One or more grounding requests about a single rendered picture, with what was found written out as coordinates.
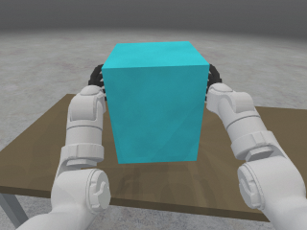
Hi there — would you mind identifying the left robot upper arm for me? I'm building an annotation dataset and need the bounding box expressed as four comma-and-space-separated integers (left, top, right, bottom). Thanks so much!
15, 168, 111, 230

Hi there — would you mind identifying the left robot hand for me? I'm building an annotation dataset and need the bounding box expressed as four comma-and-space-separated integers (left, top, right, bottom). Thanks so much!
88, 64, 107, 101

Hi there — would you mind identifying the table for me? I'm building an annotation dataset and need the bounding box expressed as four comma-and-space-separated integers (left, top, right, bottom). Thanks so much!
0, 94, 307, 229

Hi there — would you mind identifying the right robot upper arm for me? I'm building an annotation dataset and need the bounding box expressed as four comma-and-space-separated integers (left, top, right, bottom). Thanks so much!
237, 155, 307, 230

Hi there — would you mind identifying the carton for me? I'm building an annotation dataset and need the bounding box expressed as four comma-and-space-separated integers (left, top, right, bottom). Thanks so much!
101, 41, 210, 164

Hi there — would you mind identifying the left robot forearm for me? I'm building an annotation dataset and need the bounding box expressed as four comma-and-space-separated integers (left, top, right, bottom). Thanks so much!
51, 85, 106, 208

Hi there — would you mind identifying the right robot forearm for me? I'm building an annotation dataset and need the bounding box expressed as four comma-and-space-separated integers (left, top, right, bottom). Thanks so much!
206, 82, 306, 196

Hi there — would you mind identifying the right robot hand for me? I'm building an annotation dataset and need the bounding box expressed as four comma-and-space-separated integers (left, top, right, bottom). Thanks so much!
205, 63, 223, 102

